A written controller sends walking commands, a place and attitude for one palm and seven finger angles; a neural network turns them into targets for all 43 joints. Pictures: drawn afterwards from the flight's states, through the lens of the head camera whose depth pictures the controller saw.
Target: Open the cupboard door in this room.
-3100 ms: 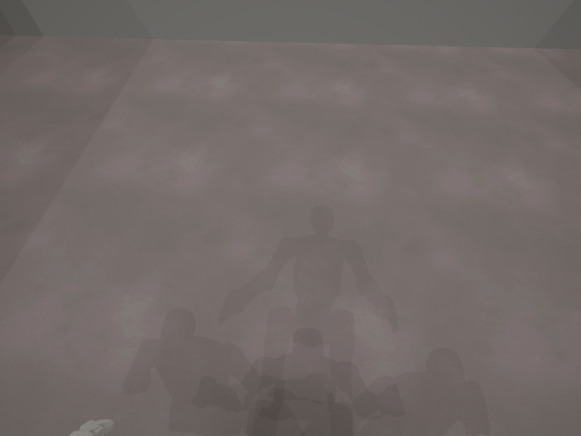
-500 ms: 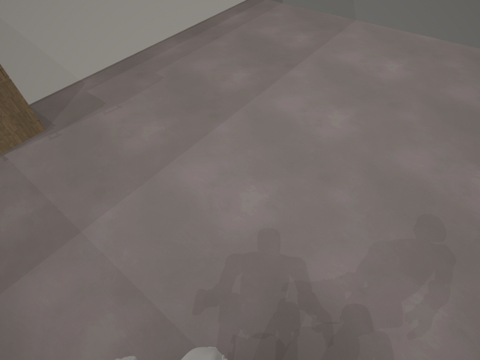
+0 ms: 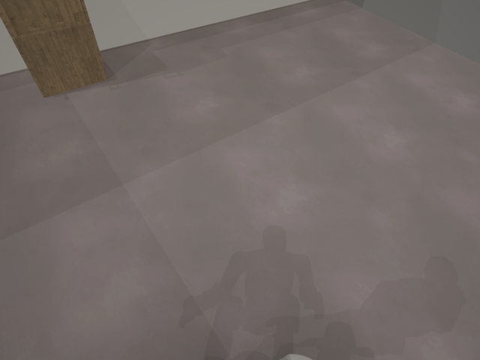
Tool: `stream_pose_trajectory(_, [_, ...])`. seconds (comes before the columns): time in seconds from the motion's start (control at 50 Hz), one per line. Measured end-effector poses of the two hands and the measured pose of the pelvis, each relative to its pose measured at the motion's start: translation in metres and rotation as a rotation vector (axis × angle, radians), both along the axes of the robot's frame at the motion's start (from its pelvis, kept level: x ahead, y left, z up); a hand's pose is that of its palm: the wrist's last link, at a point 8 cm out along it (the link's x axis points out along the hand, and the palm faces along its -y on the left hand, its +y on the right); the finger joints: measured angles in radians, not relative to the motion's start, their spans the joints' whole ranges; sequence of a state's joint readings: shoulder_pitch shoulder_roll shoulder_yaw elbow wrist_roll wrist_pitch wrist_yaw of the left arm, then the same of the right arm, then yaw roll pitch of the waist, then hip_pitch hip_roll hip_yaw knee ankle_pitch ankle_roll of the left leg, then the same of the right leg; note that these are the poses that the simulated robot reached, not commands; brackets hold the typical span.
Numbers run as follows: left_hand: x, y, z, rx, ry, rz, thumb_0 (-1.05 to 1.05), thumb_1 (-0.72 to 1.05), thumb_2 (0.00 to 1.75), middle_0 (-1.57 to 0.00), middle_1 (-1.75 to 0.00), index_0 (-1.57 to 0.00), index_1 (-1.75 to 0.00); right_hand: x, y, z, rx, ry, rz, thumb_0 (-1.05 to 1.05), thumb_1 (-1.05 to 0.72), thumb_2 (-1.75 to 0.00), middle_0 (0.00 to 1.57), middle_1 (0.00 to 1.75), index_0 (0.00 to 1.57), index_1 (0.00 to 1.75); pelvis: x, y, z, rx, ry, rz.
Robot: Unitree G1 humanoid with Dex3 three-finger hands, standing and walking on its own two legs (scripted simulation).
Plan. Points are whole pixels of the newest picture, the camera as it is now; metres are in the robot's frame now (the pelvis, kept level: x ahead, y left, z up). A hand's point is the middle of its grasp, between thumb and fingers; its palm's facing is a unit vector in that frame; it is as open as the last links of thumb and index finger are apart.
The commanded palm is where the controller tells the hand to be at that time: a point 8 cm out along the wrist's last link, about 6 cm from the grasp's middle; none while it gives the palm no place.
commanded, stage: turn or walk to find it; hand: left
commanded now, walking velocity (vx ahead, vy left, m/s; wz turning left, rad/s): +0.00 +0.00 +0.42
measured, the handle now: out of the picture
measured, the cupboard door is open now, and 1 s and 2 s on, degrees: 0 0 0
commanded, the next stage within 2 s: stand and wait in 0.42 s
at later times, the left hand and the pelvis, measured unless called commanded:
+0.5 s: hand out of the picture +0.00 +0.16 -0.15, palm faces +0.24 -0.94 -0.25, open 7.3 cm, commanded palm none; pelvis -0.03 -0.04 +0.00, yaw +14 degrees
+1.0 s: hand out of the picture -0.10 +0.18 -0.18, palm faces +0.34 -0.92 -0.21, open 7.3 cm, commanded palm none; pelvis -0.05 +0.00 -0.01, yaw +17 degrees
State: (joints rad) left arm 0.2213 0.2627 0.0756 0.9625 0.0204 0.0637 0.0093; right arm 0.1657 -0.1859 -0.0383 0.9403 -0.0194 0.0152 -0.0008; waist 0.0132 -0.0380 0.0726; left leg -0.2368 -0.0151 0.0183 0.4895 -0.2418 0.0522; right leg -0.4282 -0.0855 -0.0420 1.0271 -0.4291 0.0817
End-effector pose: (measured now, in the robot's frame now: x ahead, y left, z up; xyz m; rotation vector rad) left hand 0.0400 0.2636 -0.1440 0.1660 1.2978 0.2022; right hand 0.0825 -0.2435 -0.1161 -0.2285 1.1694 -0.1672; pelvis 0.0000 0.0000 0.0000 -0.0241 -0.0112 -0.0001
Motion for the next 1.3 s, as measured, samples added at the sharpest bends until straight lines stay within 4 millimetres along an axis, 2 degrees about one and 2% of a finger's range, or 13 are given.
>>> stream_pose_trajectory(0.12, [0.016,-0.008,0.012,0.016,-0.088,0.014,0.0,0.91,0.9,-0.19,-0.3,-0.2,-0.29,-0.011,-0.001,-0.009,0.032,0.029,0.018,0.0,-0.91,-0.9,0.21,0.3,0.2,0.3,-0.006,-0.006,0.001,0.007,-0.001,0.052])
stream_pose_trajectory(0.24, [0.023,-0.032,0.022,0.044,-0.174,0.024,0.0,0.91,0.9,-0.2,-0.3,-0.2,-0.3,-0.028,-0.022,-0.029,0.066,0.076,0.026,0.0,-0.91,-0.9,0.21,0.3,0.2,0.3,-0.014,-0.026,-0.007,0.032,0.001,0.104])
stream_pose_trajectory(0.3, [0.011,-0.044,0.025,0.06,-0.194,0.04,0.0,0.91,0.9,-0.2,-0.3,-0.2,-0.3,-0.033,-0.034,-0.038,0.073,0.102,0.04,0.0,-0.91,-0.9,0.21,0.3,0.2,0.3,-0.019,-0.035,-0.009,0.029,-0.007,0.14])
stream_pose_trajectory(0.46, [-0.042,-0.057,0.026,0.045,-0.127,0.141,0.0,0.91,0.9,-0.2,-0.3,-0.21,-0.3,-0.034,-0.048,-0.029,0.048,0.164,0.106,0.01,-0.91,-0.9,0.2,0.3,0.2,0.3,-0.024,-0.04,-0.001,0.045,-0.014,0.225])
stream_pose_trajectory(0.58, [-0.091,-0.05,0.01,0.008,-0.046,0.219,0.0,0.91,0.9,-0.2,-0.3,-0.21,-0.3,-0.017,-0.029,-0.023,0.009,0.17,0.179,0.01,-0.91,-0.9,0.2,0.3,0.2,0.3,-0.031,-0.028,-0.002,0.04,-0.004,0.258])
stream_pose_trajectory(0.68, [-0.141,-0.035,-0.015,-0.036,0.061,0.285,0.0,0.91,0.9,-0.2,-0.3,-0.21,-0.3,0.004,0.008,-0.02,-0.013,0.087,0.241,0.01,-0.91,-0.9,0.2,0.3,0.19,0.3,-0.039,-0.006,-0.012,0.02,-0.006,0.265])
stream_pose_trajectory(0.76, [-0.164,-0.028,-0.016,-0.053,0.136,0.303,0.0,0.91,0.9,-0.2,-0.3,-0.2,-0.3,0.007,0.039,-0.011,0.004,0.042,0.268,0.0,-0.91,-0.9,0.2,0.3,0.2,0.3,-0.042,0.003,-0.006,0.023,-0.019,0.256])
stream_pose_trajectory(0.82, [-0.168,-0.026,-0.011,-0.061,0.14,0.306,0.0,0.91,0.9,-0.2,-0.3,-0.2,-0.29,0.006,0.054,-0.01,0.025,0.03,0.271,0.0,-0.92,-0.9,0.2,0.3,0.2,0.3,-0.045,0.008,-0.001,0.02,-0.023,0.26])
stream_pose_trajectory(0.9, [-0.165,-0.029,-0.007,-0.06,0.115,0.299,0.0,0.91,0.9,-0.19,-0.3,-0.2,-0.29,0.003,0.058,-0.014,0.046,0.025,0.268,0.0,-0.93,-0.9,0.21,0.3,0.2,0.3,-0.049,0.01,0.0,0.027,-0.025,0.266])
stream_pose_trajectory(1.0, [-0.156,-0.036,-0.005,-0.035,0.053,0.306,0.0,0.91,0.9,-0.2,-0.3,-0.2,-0.29,-0.011,0.049,-0.029,0.071,0.065,0.26,0.0,-0.93,-0.9,0.21,0.3,0.2,0.3,-0.055,0.004,-0.006,0.036,-0.024,0.295])
stream_pose_trajectory(1.1, [-0.158,-0.036,-0.004,-0.033,-0.01,0.337,0.0,0.91,0.9,-0.2,-0.3,-0.2,-0.3,-0.025,0.036,-0.031,0.042,0.125,0.278,0.0,-0.93,-0.9,0.21,0.3,0.2,0.3,-0.064,0.005,-0.008,0.022,-0.021,0.347])
stream_pose_trajectory(1.24, [-0.181,-0.014,-0.024,-0.056,-0.029,0.394,0.0,0.91,0.9,-0.2,-0.3,-0.21,-0.3,-0.04,0.043,-0.026,-0.026,0.13,0.323,0.0,-0.92,-0.9,0.2,0.3,0.2,0.3,-0.086,0.022,-0.019,0.015,-0.023,0.413])
stream_pose_trajectory(1.3, [-0.191,-0.001,-0.022,-0.05,0.002,0.401,0.0,0.91,0.9,-0.2,-0.3,-0.21,-0.3,-0.049,0.05,-0.021,-0.031,0.119,0.332,0.0,-0.92,-0.9,0.2,0.3,0.2,0.3,-0.094,0.027,-0.015,0.013,-0.014,0.417])
